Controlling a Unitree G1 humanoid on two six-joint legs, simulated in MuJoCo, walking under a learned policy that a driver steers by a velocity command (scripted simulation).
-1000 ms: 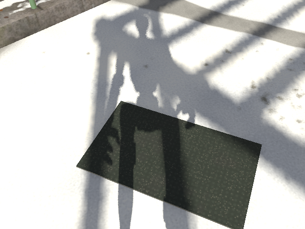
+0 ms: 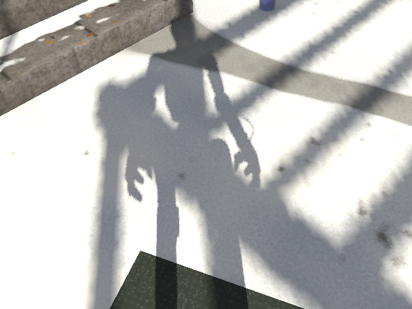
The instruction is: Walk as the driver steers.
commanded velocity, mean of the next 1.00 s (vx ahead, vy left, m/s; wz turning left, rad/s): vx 0.50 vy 0.00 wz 0.10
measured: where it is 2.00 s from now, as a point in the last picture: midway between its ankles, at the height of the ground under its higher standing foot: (173, 177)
